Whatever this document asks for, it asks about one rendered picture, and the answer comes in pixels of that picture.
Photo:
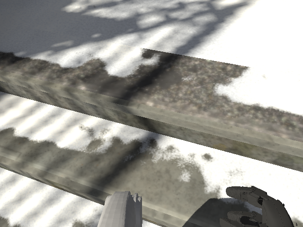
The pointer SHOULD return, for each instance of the robot right hand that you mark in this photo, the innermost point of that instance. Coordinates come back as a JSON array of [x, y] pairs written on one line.
[[274, 214]]

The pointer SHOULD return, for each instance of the robot left thigh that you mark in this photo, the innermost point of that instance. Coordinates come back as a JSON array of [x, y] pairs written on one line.
[[122, 210]]

